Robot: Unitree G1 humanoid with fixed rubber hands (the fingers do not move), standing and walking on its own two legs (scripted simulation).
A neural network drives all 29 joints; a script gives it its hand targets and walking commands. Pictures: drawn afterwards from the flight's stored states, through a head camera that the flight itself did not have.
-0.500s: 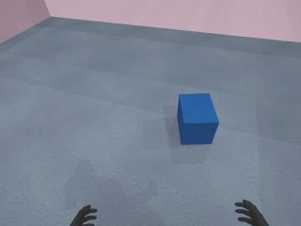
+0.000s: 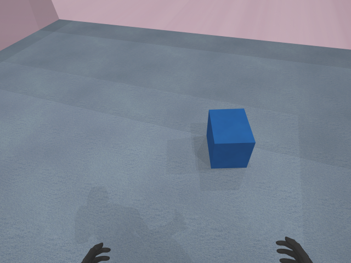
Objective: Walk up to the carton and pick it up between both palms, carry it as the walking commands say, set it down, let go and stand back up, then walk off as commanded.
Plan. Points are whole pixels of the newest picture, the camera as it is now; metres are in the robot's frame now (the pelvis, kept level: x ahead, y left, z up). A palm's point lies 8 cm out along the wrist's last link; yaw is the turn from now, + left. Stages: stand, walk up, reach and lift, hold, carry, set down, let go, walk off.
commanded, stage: stand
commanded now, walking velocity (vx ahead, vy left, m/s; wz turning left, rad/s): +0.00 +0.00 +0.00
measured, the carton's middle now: (227, 138) +1.00 -0.25 -0.62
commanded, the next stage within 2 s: walk up in 1.20 s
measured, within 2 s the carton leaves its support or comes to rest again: neither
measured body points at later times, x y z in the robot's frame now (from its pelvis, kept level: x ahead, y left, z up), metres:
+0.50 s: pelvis +0.00 +0.00 +0.00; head +0.00 +0.00 +0.45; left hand +0.12 +0.26 -0.11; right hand +0.15 -0.25 -0.10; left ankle +0.00 +0.12 -0.72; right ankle +0.00 -0.12 -0.72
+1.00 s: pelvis -0.01 +0.01 +0.00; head -0.01 +0.02 +0.45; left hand +0.10 +0.27 -0.12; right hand +0.13 -0.24 -0.10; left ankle +0.00 +0.12 -0.72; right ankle +0.00 -0.12 -0.72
